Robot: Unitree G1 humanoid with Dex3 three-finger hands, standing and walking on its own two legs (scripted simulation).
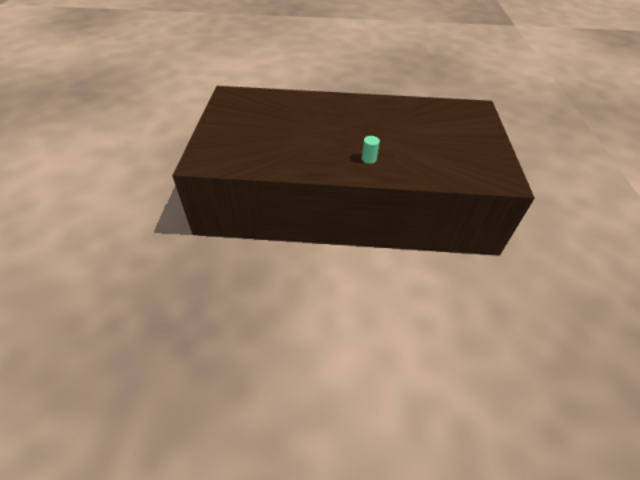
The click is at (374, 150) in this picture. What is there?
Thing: squat round
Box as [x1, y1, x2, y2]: [362, 136, 379, 163]
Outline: 374,136 367,136 364,138 362,160 365,162 374,162 376,159 379,140
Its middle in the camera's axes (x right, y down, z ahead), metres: +0.20 -0.32 +1.46
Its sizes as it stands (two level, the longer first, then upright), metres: 0.059 0.059 0.085
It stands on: a support 0.33 m high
